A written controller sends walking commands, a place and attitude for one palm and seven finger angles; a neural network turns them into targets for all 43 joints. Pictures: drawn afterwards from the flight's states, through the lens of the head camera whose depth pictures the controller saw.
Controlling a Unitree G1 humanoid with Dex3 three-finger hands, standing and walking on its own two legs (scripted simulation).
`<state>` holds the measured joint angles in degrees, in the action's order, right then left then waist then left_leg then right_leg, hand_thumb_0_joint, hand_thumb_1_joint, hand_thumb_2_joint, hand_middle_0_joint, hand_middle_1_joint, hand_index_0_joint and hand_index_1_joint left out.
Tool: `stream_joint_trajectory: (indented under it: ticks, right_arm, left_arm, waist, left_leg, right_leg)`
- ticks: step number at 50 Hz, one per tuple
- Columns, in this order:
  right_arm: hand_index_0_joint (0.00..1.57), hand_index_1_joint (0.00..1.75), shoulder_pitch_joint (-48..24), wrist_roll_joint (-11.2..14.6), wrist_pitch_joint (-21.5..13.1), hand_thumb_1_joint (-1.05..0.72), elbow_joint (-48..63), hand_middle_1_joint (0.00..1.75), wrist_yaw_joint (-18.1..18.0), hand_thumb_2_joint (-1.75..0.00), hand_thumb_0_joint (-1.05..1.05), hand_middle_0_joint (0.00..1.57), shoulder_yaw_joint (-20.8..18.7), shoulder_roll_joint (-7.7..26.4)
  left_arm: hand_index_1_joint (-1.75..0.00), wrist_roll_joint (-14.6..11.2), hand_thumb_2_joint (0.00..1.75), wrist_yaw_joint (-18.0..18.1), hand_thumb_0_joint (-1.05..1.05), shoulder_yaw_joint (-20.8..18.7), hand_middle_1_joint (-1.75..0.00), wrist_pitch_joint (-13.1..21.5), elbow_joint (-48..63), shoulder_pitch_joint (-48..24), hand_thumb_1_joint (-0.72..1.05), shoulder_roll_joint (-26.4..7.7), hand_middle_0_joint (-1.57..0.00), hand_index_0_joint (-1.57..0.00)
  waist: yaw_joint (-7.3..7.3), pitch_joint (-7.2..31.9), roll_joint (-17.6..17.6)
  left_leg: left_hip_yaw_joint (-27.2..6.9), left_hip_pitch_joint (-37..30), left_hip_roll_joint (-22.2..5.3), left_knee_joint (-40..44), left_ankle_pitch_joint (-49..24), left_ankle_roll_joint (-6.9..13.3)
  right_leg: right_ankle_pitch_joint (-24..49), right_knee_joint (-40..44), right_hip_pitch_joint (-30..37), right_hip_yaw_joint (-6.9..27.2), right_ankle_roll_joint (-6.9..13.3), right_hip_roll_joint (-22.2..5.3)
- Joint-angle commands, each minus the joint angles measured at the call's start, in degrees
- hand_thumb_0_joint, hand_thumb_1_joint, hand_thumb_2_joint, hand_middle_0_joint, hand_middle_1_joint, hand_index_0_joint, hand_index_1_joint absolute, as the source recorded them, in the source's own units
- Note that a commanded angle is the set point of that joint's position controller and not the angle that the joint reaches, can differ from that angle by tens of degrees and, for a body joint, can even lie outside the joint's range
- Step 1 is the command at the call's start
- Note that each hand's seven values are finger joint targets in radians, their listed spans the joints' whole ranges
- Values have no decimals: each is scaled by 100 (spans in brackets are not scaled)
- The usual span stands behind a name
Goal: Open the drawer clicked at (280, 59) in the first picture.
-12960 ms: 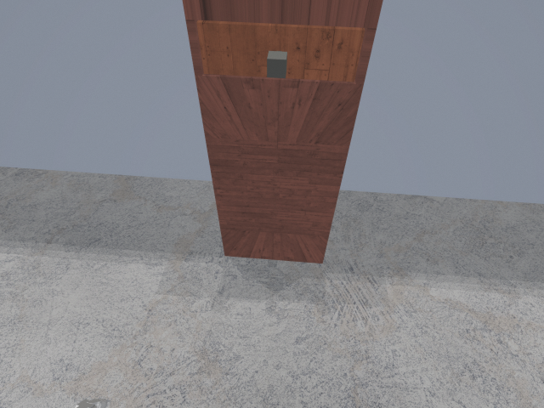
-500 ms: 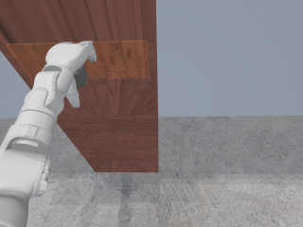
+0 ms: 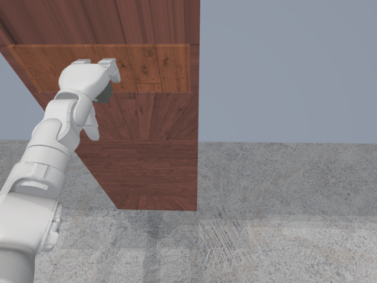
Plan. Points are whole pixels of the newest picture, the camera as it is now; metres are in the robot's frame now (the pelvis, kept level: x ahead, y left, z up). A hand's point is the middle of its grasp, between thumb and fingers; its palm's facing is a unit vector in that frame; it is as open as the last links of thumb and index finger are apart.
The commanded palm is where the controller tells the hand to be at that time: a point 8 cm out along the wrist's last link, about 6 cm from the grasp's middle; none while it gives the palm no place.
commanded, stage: lower the fingers behind the handle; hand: left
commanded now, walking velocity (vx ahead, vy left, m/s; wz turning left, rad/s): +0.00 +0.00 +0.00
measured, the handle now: (100, 82) +0.51 +0.20 +0.15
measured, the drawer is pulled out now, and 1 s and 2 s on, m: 0.00 0.00 0.08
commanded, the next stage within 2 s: close the thumb around the handle in 0.32 s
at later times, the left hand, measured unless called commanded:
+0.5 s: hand (98, 99) +0.47 +0.20 +0.13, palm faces -0.02 -0.04 -1.00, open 13.7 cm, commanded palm +0.45 +0.21 +0.19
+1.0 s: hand (96, 101) +0.46 +0.21 +0.13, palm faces -0.04 -0.05 -1.00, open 8.2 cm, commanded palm +0.45 +0.22 +0.19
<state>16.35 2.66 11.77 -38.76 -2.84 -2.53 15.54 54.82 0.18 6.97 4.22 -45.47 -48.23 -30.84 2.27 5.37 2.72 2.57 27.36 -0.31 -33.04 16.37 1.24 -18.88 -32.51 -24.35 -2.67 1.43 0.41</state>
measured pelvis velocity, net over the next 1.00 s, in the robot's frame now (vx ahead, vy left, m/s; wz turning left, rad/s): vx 0.00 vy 0.00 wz -0.01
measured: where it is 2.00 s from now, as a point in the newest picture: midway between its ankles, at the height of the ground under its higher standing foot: outside the picture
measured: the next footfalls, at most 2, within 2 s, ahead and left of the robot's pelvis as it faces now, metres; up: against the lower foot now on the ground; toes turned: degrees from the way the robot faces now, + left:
none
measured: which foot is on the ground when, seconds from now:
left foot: down 0.00-1.00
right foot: down 0.00-1.00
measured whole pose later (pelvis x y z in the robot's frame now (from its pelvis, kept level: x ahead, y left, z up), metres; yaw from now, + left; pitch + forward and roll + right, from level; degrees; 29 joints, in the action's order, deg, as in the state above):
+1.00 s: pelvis +0.00 +0.00 +0.00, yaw +0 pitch +10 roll +0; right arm 16.3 2.7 11.4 -37.9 -3.7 -1.9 15.4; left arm 54.6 -1.0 5.6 4.1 -46.6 -47.5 -30.4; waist 2.6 5.6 3.0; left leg 3.0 26.1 -0.3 -32.4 16.2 1.4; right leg -18.6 -32.0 -23.4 -2.1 1.3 0.5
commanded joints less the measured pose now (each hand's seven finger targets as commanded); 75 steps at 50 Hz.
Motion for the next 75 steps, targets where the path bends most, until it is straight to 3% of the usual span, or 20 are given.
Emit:
stream_joint_trajectory:
  ticks: [1,4,7,9,10,13,17,18,21,29,34,37,39,43,46,48,51,57,61,75]
  right_arm:
    - [20,30,215,-31,-150,-90,469,30,-37,-90,0,20,-232,771]
    - [20,30,188,-36,-151,-90,552,30,-50,-90,0,20,-216,744]
    - [20,30,169,-21,-144,-90,584,30,-52,-90,0,20,-189,747]
    - [20,30,157,-17,-126,-90,575,30,-78,-90,0,20,-177,767]
    - [20,30,163,-9,-141,-90,599,30,-82,-90,0,20,-160,756]
    - [20,30,195,-23,-164,-90,587,30,-107,-90,0,20,-162,777]
    - [20,30,218,-47,-165,-90,650,30,-65,-90,0,20,-204,718]
    - [20,30,239,-45,-157,-90,618,30,-61,-90,0,20,-208,743]
    - [20,30,186,-49,-156,-90,639,30,-48,-90,0,20,-212,725]
    - [20,30,124,-49,-172,-90,607,30,-65,-90,0,20,-221,743]
    - [20,30,64,2,-167,-90,595,30,-126,-90,0,20,-160,780]
    - [20,30,90,-19,-187,-90,623,30,-148,-90,0,20,-161,785]
    - [20,30,107,-5,-192,-90,605,30,-142,-90,0,20,-167,750]
    - [20,30,126,-26,-189,-90,641,30,-153,-90,0,20,-172,768]
    - [20,30,100,-13,-183,-90,657,30,-140,-90,0,20,-174,751]
    - [20,30,113,-14,-187,-90,629,30,-145,-90,0,20,-175,776]
    - [20,30,127,-39,-185,-90,608,30,-126,-90,0,20,-199,744]
    - [20,30,117,-37,-176,-90,615,30,-84,-90,0,20,-232,741]
    - [20,30,91,-40,-176,-90,602,30,-49,-90,0,20,-249,716]
    - [20,30,-405,-10,-105,-90,930,30,78,-90,0,20,-194,691]
  left_arm:
    - [-120,52,30,272,0,-480,-120,-210,886,-3038,-50,-1229,-30,-30]
    - [-120,26,30,226,0,-577,-120,-211,846,-2867,-50,-1275,-30,-30]
    - [-120,32,30,152,0,-440,-120,-224,766,-2856,-50,-1110,-30,-30]
    - [-120,100,30,143,0,-583,-120,-252,606,-2773,-50,-1334,-30,-30]
    - [-120,78,30,128,0,-399,-120,-253,659,-2936,-50,-1149,-30,-30]
    - [-120,115,30,141,0,-667,-120,-189,665,-2907,-50,-1509,-30,-30]
    - [-120,40,30,118,0,-487,-120,-95,928,-2782,-50,-1138,-30,-30]
    - [-120,32,30,141,0,-660,-120,-71,958,-2793,-50,-1343,-30,-30]
    - [-120,16,30,193,0,-580,-120,-73,1074,-2768,-50,-1217,-30,-30]
    - [-125,50,49,269,0,-615,-125,-180,1197,-2803,-5,-1325,-33,-33]
    - [-128,41,61,176,0,-612,-128,-239,798,-2676,23,-1416,-35,-35]
    - [-130,55,68,139,0,-686,-130,-176,920,-2747,40,-1534,-36,-36]
    - [-131,48,73,114,0,-481,-131,-170,856,-2841,51,-1281,-37,-37]
    - [-133,18,83,78,0,-763,-133,-58,967,-2712,73,-1591,-39,-39]
    - [-135,-8,90,69,0,-595,-135,-30,998,-2634,90,-1353,-40,-40]
    - [-135,26,90,114,0,-723,-135,-1,1040,-2763,90,-1546,-40,-40]
    - [-135,105,90,198,0,-754,-135,-8,1182,-2778,90,-1562,-40,-40]
    - [-135,10,90,190,0,-516,-135,-56,1372,-2774,90,-1190,-40,-40]
    - [-135,15,90,212,0,-409,-135,-102,1459,-2806,90,-1030,-40,-40]
    - [-135,-211,90,23,0,-449,-135,-421,2588,-1274,90,-855,-40,-40]
  waist:
    - [190,2133,-62]
    - [103,2204,-127]
    - [152,1966,-274]
    - [127,1886,-269]
    - [176,1809,-263]
    - [109,1990,-133]
    - [104,2167,-169]
    - [73,2155,-122]
    - [72,2078,-110]
    - [58,2199,-7]
    - [111,1706,-251]
    - [74,2037,-231]
    - [143,1844,-120]
    - [51,2111,-223]
    - [88,1905,-173]
    - [85,1971,-280]
    - [34,2141,15]
    - [107,2231,-161]
    - [100,2165,55]
    - [-169,2072,-217]
  left_leg:
    - [-182,-1574,109,64,-2278,172]
    - [-166,-1530,119,90,-2362,194]
    - [-161,-1458,98,109,-2412,198]
    - [-151,-1365,106,132,-2211,188]
    - [-155,-1343,109,157,-2098,190]
    - [-133,-1352,107,150,-2105,196]
    - [-171,-1579,87,82,-2527,188]
    - [-185,-1589,65,91,-2551,178]
    - [-197,-1594,74,110,-2502,172]
    - [-144,-1595,104,139,-2456,185]
    - [-126,-1271,127,239,-1909,199]
    - [-109,-1336,146,200,-2076,212]
    - [-119,-1355,136,191,-2008,197]
    - [-113,-1362,146,151,-2224,213]
    - [-106,-1340,150,158,-2176,203]
    - [-115,-1288,148,145,-2190,215]
    - [-126,-1423,155,108,-2373,195]
    - [-158,-1605,132,77,-2531,202]
    - [-203,-1790,111,81,-2625,181]
    - [-245,-1909,98,154,-3076,210]
  right_leg:
    - [2061,267,364,155,59,141]
    - [2182,259,567,151,62,132]
    - [2204,304,514,142,60,131]
    - [2095,288,497,149,51,129]
    - [2003,312,425,143,47,127]
    - [2024,301,547,193,58,106]
    - [2186,263,538,145,68,131]
    - [2200,244,522,143,67,134]
    - [2124,251,464,123,70,148]
    - [2239,283,651,166,63,120]
    - [1930,397,589,177,45,102]
    - [2131,369,812,230,49,83]
    - [2041,365,591,192,48,93]
    - [2332,322,842,230,40,80]
    - [2273,336,697,198,43,93]
    - [2307,331,752,226,32,87]
    - [2358,264,723,209,69,102]
    - [2368,290,685,173,63,123]
    - [2268,272,485,135,76,147]
    - [2553,301,905,126,56,131]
